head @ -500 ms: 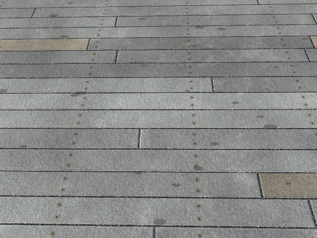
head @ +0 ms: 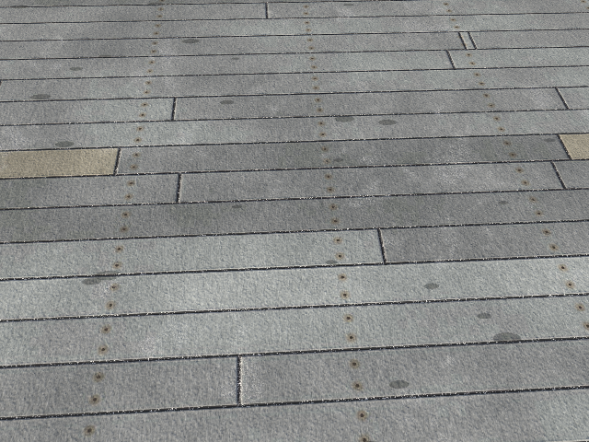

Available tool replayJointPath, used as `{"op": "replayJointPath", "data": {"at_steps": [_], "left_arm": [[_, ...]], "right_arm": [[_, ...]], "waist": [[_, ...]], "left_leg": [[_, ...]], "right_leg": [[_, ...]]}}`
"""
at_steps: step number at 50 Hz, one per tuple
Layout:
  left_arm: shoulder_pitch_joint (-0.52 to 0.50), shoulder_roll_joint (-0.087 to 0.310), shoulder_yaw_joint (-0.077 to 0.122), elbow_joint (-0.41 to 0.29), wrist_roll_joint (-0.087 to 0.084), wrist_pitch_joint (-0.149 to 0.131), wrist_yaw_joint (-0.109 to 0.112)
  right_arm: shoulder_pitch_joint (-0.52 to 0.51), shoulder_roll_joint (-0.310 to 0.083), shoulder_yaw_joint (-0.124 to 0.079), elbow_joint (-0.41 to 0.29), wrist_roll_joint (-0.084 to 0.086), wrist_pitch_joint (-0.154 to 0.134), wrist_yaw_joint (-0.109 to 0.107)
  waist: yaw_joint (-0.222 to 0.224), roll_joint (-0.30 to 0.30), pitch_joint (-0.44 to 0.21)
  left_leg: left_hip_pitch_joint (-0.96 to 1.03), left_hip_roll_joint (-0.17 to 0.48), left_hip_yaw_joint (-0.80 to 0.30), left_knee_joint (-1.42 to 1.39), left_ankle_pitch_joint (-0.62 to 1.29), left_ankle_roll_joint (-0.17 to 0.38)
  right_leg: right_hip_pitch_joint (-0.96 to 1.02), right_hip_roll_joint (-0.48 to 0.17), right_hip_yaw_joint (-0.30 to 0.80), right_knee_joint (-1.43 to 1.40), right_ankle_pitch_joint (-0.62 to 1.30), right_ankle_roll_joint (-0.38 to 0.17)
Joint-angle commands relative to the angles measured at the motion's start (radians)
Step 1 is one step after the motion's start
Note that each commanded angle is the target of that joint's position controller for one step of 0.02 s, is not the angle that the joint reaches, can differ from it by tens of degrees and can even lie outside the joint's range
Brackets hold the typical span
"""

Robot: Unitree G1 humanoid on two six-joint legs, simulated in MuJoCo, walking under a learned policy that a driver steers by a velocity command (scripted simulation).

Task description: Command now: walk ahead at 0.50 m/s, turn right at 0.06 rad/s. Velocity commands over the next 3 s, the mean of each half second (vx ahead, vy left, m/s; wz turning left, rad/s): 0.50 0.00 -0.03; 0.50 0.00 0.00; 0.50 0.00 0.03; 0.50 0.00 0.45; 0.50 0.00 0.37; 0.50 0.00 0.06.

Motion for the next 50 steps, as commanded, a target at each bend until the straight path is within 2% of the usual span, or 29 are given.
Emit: {"op": "replayJointPath", "data": {"at_steps": [1, 4, 7, 10, 14, 17, 18, 19, 20, 21, 22, 23, 24, 25, 26, 27, 28, 30, 33, 36, 40, 43, 44, 45, 46, 47, 48, 49, 50], "left_arm": [[-0.027, 0.104, 0.031, -0.088, 0.008, -0.016, 0.003], [-0.049, 0.07, 0.023, -0.098, 0.015, -0.001, 0.007], [-0.144, 0.056, 0.015, -0.124, 0.02, -0.006, 0.004], [-0.251, 0.031, 0.003, -0.148, 0.015, -0.017, -0.007], [-0.359, 0.039, -0.001, -0.187, 0.004, -0.025, -0.028], [-0.353, 0.068, 0.007, -0.2, 0.004, -0.033, -0.043], [-0.302, 0.089, 0.016, -0.188, 0.006, -0.035, -0.043], [-0.182, 0.121, 0.034, -0.153, 0.01, -0.035, -0.04], [-0.012, 0.176, 0.058, -0.107, 0.017, -0.034, -0.03], [0.116, 0.28, 0.081, -0.088, 0.036, -0.028, -0.021], [0.142, 0.237, 0.07, -0.072, 0.015, -0.022, -0.025], [0.082, 0.173, 0.047, -0.08, 0.008, -0.02, -0.024], [0.012, 0.143, 0.037, -0.093, 0.012, -0.018, -0.02], [-0.051, 0.12, 0.028, -0.097, 0.02, -0.019, -0.023], [-0.094, 0.089, 0.019, -0.103, 0.027, -0.024, -0.025], [-0.114, 0.084, 0.017, -0.102, 0.031, -0.027, -0.028], [-0.117, 0.089, 0.019, -0.097, 0.028, -0.034, -0.029], [-0.105, 0.113, 0.026, -0.08, 0.023, -0.044, -0.027], [-0.066, 0.133, 0.031, -0.052, 0.02, -0.04, -0.013], [-0.021, 0.148, 0.033, -0.026, 0.013, -0.034, -0.005], [0.055, 0.161, 0.038, 0.022, 0.002, -0.017, -0.002], [0.055, 0.174, 0.045, 0.041, -0.001, 0.0, 0.005], [0.041, 0.181, 0.047, 0.041, -0.001, 0.005, 0.007], [0.02, 0.181, 0.046, 0.039, -0.001, 0.012, 0.009], [0.026, 0.151, 0.033, 0.033, 0.007, 0.015, 0.012], [0.112, 0.066, 0.004, 0.003, 0.022, 0.004, 0.007], [0.155, 0.017, -0.013, 0.02, 0.021, -0.019, 0.001], [0.062, 0.122, 0.013, 0.007, -0.006, -0.036, -0.007], [-0.019, 0.143, 0.018, -0.018, -0.021, -0.046, -0.009]], "right_arm": [[0.038, -0.094, -0.014, -0.032, -0.013, -0.007, -0.002], [0.058, -0.129, -0.021, -0.012, -0.003, -0.013, -0.01], [0.091, -0.152, -0.027, 0.004, 0.003, -0.004, -0.023], [0.143, -0.162, -0.027, 0.025, 0.013, 0.004, -0.031], [0.22, -0.171, -0.029, 0.062, 0.02, 0.024, -0.032], [0.22, -0.189, -0.037, 0.074, 0.022, 0.043, -0.04], [0.203, -0.199, -0.04, 0.071, 0.023, 0.048, -0.042], [0.181, -0.196, -0.038, 0.067, 0.023, 0.053, -0.044], [0.178, -0.164, -0.024, 0.052, 0.013, 0.054, -0.047], [0.269, -0.069, 0.007, 0.022, -0.004, 0.037, -0.042], [0.293, -0.057, 0.016, 0.04, 0.008, 0.014, -0.033], [0.206, -0.157, -0.01, 0.021, 0.034, -0.003, -0.024], [0.122, -0.163, -0.011, -0.004, 0.045, -0.011, -0.021], [0.086, -0.15, -0.011, -0.009, 0.033, -0.009, -0.024], [0.089, -0.146, -0.018, -0.005, 0.02, 0.001, -0.028], [0.115, -0.127, -0.016, 0.003, 0.017, 0.014, -0.028], [0.134, -0.104, -0.013, 0.009, 0.015, 0.025, -0.03], [0.109, -0.089, -0.01, -0.002, 0.007, 0.039, -0.036], [0.01, -0.079, -0.006, -0.033, -0.001, 0.036, -0.034], [-0.097, -0.057, 0.004, -0.059, 0.005, 0.027, -0.023], [-0.199, -0.065, 0.007, -0.099, 0.015, 0.019, -0.006], [-0.194, -0.092, 0.001, -0.112, 0.015, 0.011, 0.009], [-0.152, -0.109, -0.007, -0.103, 0.015, 0.009, 0.009], [-0.052, -0.134, -0.023, -0.075, 0.012, 0.008, 0.007], [0.112, -0.187, -0.048, -0.026, 0.007, 0.008, -0.002], [0.25, -0.287, -0.073, -0.004, -0.013, 0.012, -0.01], [0.292, -0.271, -0.068, 0.014, 0.004, 0.018, -0.005], [0.255, -0.198, -0.045, 0.007, 0.015, 0.018, -0.006], [0.176, -0.171, -0.036, -0.009, 0.013, 0.017, -0.009]], "waist": [[-0.009, 0.105, -0.049], [0.002, 0.103, -0.029], [-0.022, 0.081, -0.014], [-0.062, 0.08, 0.003], [-0.097, 0.085, 0.033], [-0.064, 0.104, 0.02], [-0.028, 0.118, -0.013], [0.041, 0.112, -0.086], [0.11, 0.084, -0.212], [0.099, -0.115, -0.376], [0.099, -0.251, -0.467], [0.11, -0.156, -0.319], [0.092, -0.101, -0.198], [0.058, -0.036, -0.112], [0.024, -0.042, -0.074], [-0.004, -0.058, -0.063], [-0.018, -0.06, -0.061], [-0.028, -0.045, -0.038], [-0.005, -0.026, -0.011], [0.034, -0.025, 0.011], [0.068, -0.026, 0.035], [0.042, -0.045, 0.024], [0.014, -0.057, -0.001], [-0.044, -0.057, -0.059], [-0.109, -0.03, -0.17], [-0.107, 0.145, -0.339], [-0.1, 0.309, -0.428], [-0.12, 0.221, -0.32], [-0.103, 0.17, -0.193]], "left_leg": [[0.224, 0.276, -0.365, -0.296, 0.006, 0.17], [0.18, 0.265, -0.268, -0.347, 0.141, 0.19], [0.202, 0.234, -0.18, -0.362, 0.226, 0.169], [0.207, 0.2, -0.112, -0.364, 0.223, 0.138], [0.333, 0.255, -0.131, -0.321, 0.22, 0.136], [0.43, 0.301, -0.147, -0.242, 0.343, 0.114], [0.44, 0.296, -0.137, -0.18, 0.482, 0.102], [0.418, 0.26, -0.102, -0.044, 0.624, 0.08], [0.291, 0.209, -0.066, 0.171, 0.562, 0.048], [-0.079, 0.078, -0.015, 0.559, 0.166, -0.015], [-0.295, -0.016, -0.115, 0.765, -0.418, -0.035], [-0.404, 0.054, -0.164, 0.842, -0.398, -0.02], [-0.421, 0.105, -0.134, 0.818, -0.308, -0.01], [-0.389, 0.144, -0.113, 0.748, -0.232, -0.014], [-0.33, 0.174, -0.119, 0.684, -0.179, -0.019], [-0.276, 0.185, -0.12, 0.658, -0.149, -0.027], [-0.249, 0.189, -0.116, 0.632, -0.133, -0.036], [-0.272, 0.196, -0.108, 0.561, -0.072, -0.057], [-0.314, 0.193, -0.1, 0.377, 0.102, -0.076], [-0.263, 0.157, -0.066, 0.186, 0.246, -0.074], [-0.279, 0.131, -0.065, 0.071, 0.237, -0.055], [-0.251, 0.116, -0.064, 0.024, 0.129, -0.015], [-0.182, 0.095, -0.044, 0.014, 0.093, 0.0], [-0.04, 0.061, -0.011, -0.01, 0.089, 0.022], [0.207, 0.077, -0.027, 0.013, 0.117, 0.056], [0.604, 0.323, -0.375, 0.03, 0.083, 0.181], [0.762, 0.434, -0.744, -0.13, -0.097, 0.273], [0.695, 0.404, -0.692, -0.17, -0.22, 0.228], [0.555, 0.375, -0.562, -0.193, -0.192, 0.191]], "right_leg": [[-0.255, -0.126, 0.031, -0.019, 0.096, 0.005], [-0.276, -0.146, 0.005, -0.131, 0.161, 0.038], [-0.305, -0.145, -0.015, -0.319, 0.34, 0.058], [-0.244, -0.107, -0.053, -0.513, 0.49, 0.059], [-0.269, -0.081, -0.057, -0.623, 0.479, 0.042], [-0.239, -0.062, -0.058, -0.668, 0.364, 0.004], [-0.157, -0.038, -0.077, -0.678, 0.33, -0.013], [0.013, -0.009, -0.106, -0.706, 0.346, -0.041], [0.291, -0.062, -0.057, -0.664, 0.384, -0.085], [0.698, -0.319, 0.329, -0.652, 0.349, -0.219], [0.805, -0.42, 0.668, -0.811, 0.202, -0.314], [0.703, -0.38, 0.567, -0.843, 0.099, -0.262], [0.554, -0.337, 0.424, -0.865, 0.12, -0.223], [0.403, -0.294, 0.326, -0.905, 0.189, -0.204], [0.302, -0.26, 0.259, -0.939, 0.255, -0.187], [0.238, -0.243, 0.222, -0.971, 0.287, -0.186], [0.2, -0.237, 0.193, -0.996, 0.321, -0.194], [0.168, -0.231, 0.133, -1.03, 0.386, -0.206], [0.185, -0.207, 0.058, -1.049, 0.426, -0.19], [0.192, -0.178, -0.006, -1.052, 0.416, -0.159], [0.317, -0.227, 0.004, -1.011, 0.404, -0.149], [0.414, -0.27, 0.021, -0.939, 0.502, -0.124], [0.428, -0.267, 0.015, -0.888, 0.615, -0.112], [0.418, -0.235, -0.016, -0.772, 0.771, -0.091], [0.329, -0.179, -0.059, -0.569, 0.776, -0.06], [-0.008, -0.07, -0.112, -0.19, 0.461, 0.001], [-0.26, 0.059, -0.017, 0.031, -0.182, 0.03], [-0.378, -0.001, 0.056, 0.13, -0.177, 0.013], [-0.419, -0.054, 0.025, 0.119, -0.081, 0.0]]}}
